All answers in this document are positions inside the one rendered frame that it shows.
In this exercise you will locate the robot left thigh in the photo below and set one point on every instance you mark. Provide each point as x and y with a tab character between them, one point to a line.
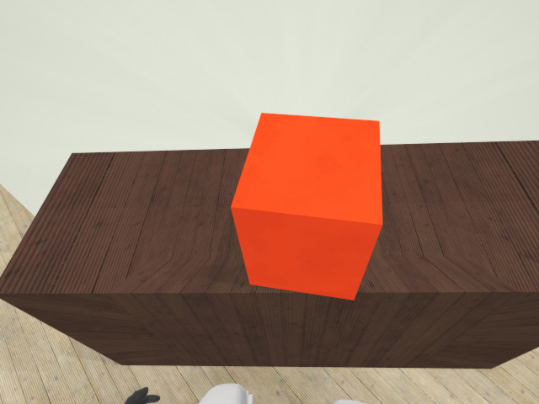
227	394

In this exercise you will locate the robot left hand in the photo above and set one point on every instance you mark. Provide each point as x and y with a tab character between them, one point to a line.
141	397

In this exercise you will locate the carton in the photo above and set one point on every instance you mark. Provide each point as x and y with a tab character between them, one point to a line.
308	205

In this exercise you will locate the pedestal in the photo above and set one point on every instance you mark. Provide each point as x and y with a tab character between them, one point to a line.
135	254

